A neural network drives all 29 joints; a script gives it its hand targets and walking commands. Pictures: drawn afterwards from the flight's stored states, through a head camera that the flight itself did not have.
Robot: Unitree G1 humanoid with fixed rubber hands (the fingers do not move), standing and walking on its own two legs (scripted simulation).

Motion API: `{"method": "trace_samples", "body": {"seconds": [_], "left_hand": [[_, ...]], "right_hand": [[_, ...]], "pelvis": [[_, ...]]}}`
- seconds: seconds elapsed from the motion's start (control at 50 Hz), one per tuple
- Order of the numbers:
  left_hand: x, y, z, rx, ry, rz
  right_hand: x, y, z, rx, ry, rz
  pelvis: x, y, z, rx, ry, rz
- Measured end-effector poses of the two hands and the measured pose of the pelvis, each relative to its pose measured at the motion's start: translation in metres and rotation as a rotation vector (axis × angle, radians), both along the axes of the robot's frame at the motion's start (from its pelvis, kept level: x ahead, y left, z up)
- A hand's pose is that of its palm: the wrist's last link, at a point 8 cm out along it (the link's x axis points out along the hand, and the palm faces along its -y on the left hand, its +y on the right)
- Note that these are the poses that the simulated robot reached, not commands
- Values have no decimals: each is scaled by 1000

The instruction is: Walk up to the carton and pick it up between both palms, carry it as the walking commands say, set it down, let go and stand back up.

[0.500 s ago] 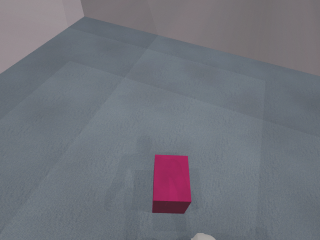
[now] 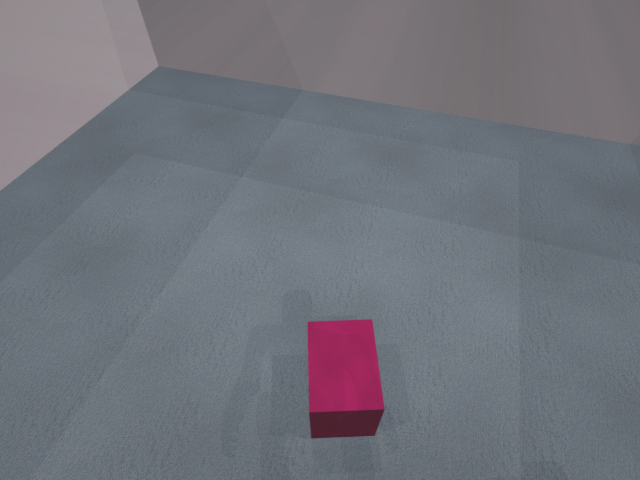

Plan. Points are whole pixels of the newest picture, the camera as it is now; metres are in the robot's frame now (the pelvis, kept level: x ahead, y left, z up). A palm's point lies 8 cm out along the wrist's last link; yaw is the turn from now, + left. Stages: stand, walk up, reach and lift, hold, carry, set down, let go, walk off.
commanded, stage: walk up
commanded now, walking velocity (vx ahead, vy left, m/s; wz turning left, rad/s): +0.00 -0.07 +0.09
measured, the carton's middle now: (341, 379) +0.49 -0.03 -0.65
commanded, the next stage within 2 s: stand in 0.46 s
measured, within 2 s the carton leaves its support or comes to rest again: neither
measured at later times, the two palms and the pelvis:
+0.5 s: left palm out of the picture +0.02 +0.18 -0.14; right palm out of the picture +0.02 -0.24 -0.14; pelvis +0.03 -0.03 +0.01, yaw +2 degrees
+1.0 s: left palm out of the picture +0.00 +0.17 -0.14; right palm out of the picture +0.02 -0.24 -0.14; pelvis +0.03 -0.04 +0.01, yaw +2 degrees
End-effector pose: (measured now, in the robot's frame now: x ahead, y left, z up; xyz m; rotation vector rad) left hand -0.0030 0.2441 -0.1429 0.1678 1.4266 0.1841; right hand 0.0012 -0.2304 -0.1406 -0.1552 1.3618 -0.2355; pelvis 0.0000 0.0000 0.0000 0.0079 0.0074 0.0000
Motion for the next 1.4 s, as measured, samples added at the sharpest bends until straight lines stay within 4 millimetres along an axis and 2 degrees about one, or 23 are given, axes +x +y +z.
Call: {"method": "trace_samples", "body": {"seconds": [0.06, 0.12, 0.18, 0.26, 0.44, 0.8, 1.06, 1.08, 1.12, 1.2, 1.24, 1.28, 1.34, 1.4], "left_hand": [[3, -15, -1, 11, -30, -6], [5, -35, 4, 0, -61, 18], [6, -51, 7, -16, -65, 34], [13, -64, 1, -42, -70, 46], [22, -65, -1, -53, -65, 51], [6, -73, 0, -58, 18, 70], [5, -79, -1, -66, 15, 67], [8, -78, -2, -66, 7, 85], [31, -68, -6, -47, -33, 99], [115, -49, -7, -20, -125, 29], [157, -48, 1, -26, -173, -8], [185, -52, 9, -44, -193, -41], [199, -63, 12, -77, -173, -64], [186, -73, 5, -102, -126, -60]], "right_hand": [[-5, -19, -8, 13, 35, 10], [-5, -29, -9, 36, 64, 33], [1, -33, -7, 46, 63, 45], [9, -30, -9, 47, 48, 58], [16, -8, -1, 83, 47, 48], [23, -8, -5, 86, 75, 43], [21, -10, -4, 83, 79, 42], [23, -13, -5, 83, 75, 28], [43, -22, -9, 68, 42, 24], [117, -33, -9, 37, -34, 72], [153, -31, 0, 44, -70, 89], [178, -25, 10, 52, -92, 100], [190, -16, 18, 60, -80, 112], [177, -7, 10, 73, -29, 113]], "pelvis": [[1, -15, -5, 9, -4, 6], [3, -23, -1, -10, -7, 27], [6, -27, 3, -12, 0, 34], [10, -29, 0, -33, -4, 50], [23, -35, 6, -7, -15, 44], [34, -34, 6, -8, -5, 33], [33, -37, 6, -7, -2, 30], [32, -37, 4, -8, 27, 27], [25, -37, -5, -15, 76, 20], [5, -38, -21, -19, 104, 22], [0, -38, -24, -16, 120, 14], [0, -37, -25, -14, 147, 13], [6, -34, -22, -11, 197, 17], [11, -31, -21, -8, 238, 11]]}}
